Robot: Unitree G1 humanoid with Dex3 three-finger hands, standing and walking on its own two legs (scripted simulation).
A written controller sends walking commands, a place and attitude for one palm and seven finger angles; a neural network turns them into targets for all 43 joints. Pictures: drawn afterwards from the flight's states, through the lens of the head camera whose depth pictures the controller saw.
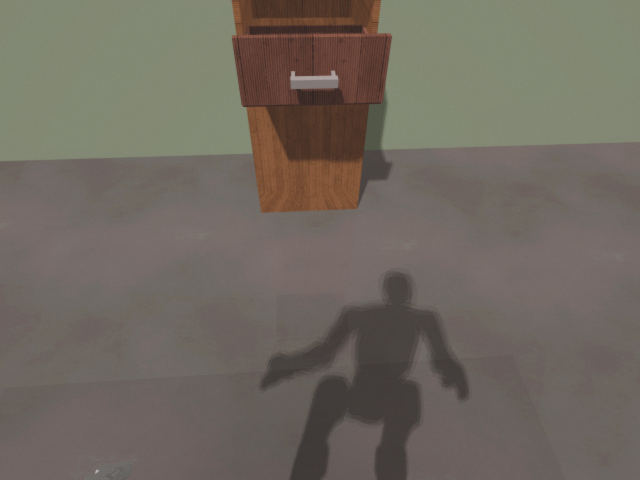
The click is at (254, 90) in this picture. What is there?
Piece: drawer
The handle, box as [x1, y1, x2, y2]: [290, 71, 338, 88]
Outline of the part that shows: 291,71 291,88 337,87 338,79 334,71 331,71 330,76 295,76 294,71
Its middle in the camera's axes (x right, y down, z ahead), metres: -0.02 -0.42 +1.01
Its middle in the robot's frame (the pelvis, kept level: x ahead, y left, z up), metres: +1.04 +0.08 +0.02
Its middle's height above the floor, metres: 0.79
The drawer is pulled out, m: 0.29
